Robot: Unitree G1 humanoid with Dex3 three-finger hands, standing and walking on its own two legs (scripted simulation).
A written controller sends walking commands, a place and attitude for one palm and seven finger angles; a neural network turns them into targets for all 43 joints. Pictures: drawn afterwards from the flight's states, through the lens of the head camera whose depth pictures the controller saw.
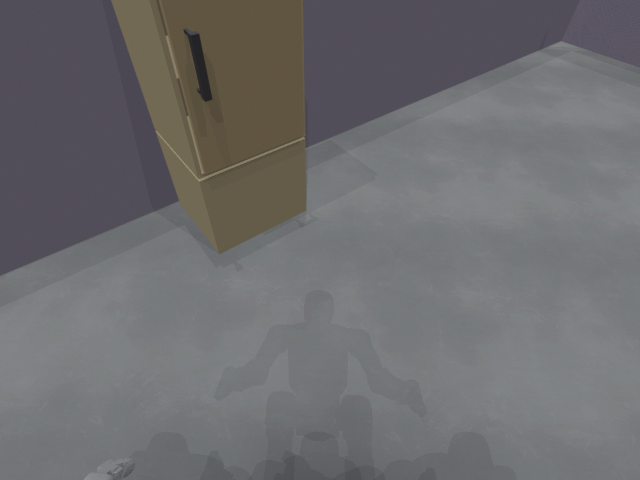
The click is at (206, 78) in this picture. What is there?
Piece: cupboard door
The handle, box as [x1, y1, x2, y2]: [183, 28, 212, 101]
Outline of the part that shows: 185,28 183,29 184,32 188,35 199,83 199,87 197,88 197,90 205,101 212,99 199,35 197,32 192,32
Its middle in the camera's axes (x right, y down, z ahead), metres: -0.34 -0.47 +1.04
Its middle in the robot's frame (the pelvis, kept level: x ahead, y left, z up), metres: +1.09 +0.39 +0.02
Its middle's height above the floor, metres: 0.79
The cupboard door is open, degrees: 0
